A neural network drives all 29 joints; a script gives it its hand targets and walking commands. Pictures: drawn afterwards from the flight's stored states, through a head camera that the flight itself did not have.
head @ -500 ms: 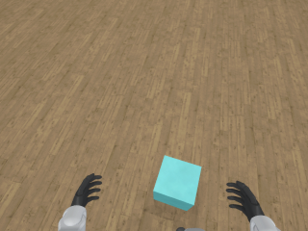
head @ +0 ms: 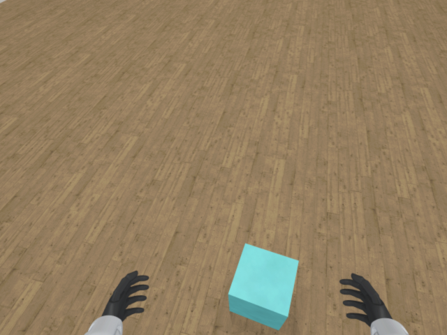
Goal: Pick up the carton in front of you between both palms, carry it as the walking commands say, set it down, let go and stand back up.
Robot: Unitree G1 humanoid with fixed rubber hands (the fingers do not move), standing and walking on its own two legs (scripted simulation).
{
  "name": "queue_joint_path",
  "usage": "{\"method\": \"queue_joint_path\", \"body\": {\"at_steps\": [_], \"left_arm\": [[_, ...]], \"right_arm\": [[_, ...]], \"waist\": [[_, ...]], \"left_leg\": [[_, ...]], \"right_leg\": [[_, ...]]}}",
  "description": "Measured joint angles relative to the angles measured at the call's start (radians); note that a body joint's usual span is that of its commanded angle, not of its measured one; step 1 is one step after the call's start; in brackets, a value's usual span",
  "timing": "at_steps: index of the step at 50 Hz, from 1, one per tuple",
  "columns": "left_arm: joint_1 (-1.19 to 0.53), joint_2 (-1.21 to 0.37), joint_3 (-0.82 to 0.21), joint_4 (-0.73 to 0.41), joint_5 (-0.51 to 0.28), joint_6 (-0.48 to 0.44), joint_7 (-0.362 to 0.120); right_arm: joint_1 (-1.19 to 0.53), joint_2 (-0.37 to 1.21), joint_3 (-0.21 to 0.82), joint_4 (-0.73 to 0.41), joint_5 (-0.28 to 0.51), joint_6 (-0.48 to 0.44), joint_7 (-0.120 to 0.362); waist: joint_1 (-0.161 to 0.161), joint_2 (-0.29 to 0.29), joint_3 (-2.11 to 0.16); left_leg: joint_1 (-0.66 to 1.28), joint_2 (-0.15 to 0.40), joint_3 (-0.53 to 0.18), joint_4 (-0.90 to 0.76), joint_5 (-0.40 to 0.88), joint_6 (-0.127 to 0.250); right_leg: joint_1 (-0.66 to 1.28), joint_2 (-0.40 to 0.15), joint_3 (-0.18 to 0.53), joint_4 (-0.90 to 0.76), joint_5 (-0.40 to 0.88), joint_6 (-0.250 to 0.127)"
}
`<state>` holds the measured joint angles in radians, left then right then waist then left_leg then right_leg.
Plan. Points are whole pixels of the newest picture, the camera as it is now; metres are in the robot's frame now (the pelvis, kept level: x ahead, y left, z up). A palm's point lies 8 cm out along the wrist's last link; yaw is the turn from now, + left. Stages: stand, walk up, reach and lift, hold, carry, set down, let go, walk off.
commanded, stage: stand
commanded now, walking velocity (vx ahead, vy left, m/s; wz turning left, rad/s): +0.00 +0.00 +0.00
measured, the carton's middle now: (262, 287) +0.38 -0.10 -0.65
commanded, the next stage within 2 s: none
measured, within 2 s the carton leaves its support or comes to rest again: neither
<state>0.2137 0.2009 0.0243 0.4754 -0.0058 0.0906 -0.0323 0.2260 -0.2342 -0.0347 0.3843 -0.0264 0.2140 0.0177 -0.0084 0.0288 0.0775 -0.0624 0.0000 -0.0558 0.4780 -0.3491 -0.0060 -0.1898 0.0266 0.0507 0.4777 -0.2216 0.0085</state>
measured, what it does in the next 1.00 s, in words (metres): stands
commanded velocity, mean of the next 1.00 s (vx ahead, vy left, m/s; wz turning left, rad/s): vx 0.00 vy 0.00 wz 0.00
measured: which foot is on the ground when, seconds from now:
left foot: down 0.00-1.00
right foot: down 0.00-1.00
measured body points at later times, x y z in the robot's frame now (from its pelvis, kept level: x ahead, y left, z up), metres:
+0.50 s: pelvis +0.02 -0.02 +0.00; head +0.04 -0.05 +0.44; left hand +0.13 +0.28 -0.09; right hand +0.16 -0.30 -0.12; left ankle -0.05 +0.13 -0.74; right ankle +0.03 -0.13 -0.74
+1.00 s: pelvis +0.01 -0.02 +0.00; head +0.01 -0.04 +0.45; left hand +0.11 +0.29 -0.10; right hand +0.13 -0.31 -0.12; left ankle -0.05 +0.13 -0.74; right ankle +0.03 -0.13 -0.74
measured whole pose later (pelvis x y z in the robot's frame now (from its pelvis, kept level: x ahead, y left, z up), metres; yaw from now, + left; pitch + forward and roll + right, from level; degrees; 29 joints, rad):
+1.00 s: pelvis +0.01 -0.02 +0.00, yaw +2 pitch -2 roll +0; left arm 0.13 0.34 0.04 0.93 0.03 0.01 0.01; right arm 0.21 -0.38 -0.01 0.85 -0.03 -0.01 -0.03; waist 0.01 0.05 0.02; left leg -0.07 0.01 -0.09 0.43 -0.32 -0.03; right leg -0.21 0.02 0.01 0.47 -0.23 -0.02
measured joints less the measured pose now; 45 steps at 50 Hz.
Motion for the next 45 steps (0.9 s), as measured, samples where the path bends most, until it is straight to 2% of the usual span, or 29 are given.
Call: {"method": "queue_joint_path", "body": {"at_steps": [6, 12, 28, 45], "left_arm": [[-0.009, 0.054, 0.014, 0.147, 0.057, -0.045, 0.038], [-0.001, 0.111, 0.041, 0.231, 0.059, -0.069, 0.039], [-0.051, 0.106, 0.03, 0.344, 0.042, -0.079, 0.049], [-0.081, 0.127, 0.022, 0.43, 0.035, -0.081, 0.043]], "right_arm": [[-0.005, -0.057, -0.009, 0.149, -0.019, -0.132, -0.031], [0.016, -0.103, -0.016, 0.245, -0.022, -0.187, -0.031], [-0.012, -0.123, 0.013, 0.363, -0.013, -0.209, -0.055], [-0.017, -0.139, 0.025, 0.446, -0.009, -0.222, -0.055]], "waist": [[0.004, 0.026, -0.053], [0.015, 0.043, -0.063], [0.02, 0.036, -0.054], [0.019, 0.023, -0.058]], "left_leg": [[-0.089, 0.003, -0.019, 0.053, -0.017, -0.014], [-0.101, 0.004, -0.035, 0.06, -0.027, -0.021], [-0.052, 0.01, -0.052, 0.018, -0.027, -0.029], [-0.017, 0.01, -0.038, -0.036, 0.012, -0.026]], "right_leg": [[-0.083, 0.002, -0.021, 0.052, -0.021, -0.011], [-0.097, 0.001, -0.038, 0.074, -0.045, -0.021], [-0.052, 0.0, -0.059, 0.059, -0.065, -0.031], [-0.022, -0.005, -0.049, 0.01, -0.028, -0.027]]}}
